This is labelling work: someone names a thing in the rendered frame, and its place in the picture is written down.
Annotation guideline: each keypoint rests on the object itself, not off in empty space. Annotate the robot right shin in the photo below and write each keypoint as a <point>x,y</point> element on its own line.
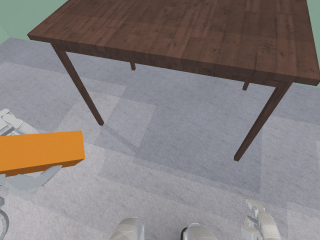
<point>193,224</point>

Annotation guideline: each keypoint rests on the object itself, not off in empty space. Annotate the table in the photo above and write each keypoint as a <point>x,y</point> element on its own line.
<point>264,42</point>

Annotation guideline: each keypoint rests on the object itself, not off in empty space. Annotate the robot left thigh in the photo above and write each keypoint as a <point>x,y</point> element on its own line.
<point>129,229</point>

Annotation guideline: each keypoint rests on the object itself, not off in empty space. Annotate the robot left hand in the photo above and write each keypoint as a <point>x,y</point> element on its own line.
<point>22,184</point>

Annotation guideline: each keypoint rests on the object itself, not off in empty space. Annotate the robot right hand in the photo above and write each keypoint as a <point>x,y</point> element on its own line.
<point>262,228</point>

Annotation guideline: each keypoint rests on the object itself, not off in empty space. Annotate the sponge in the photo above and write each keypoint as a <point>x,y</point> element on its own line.
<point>30,153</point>

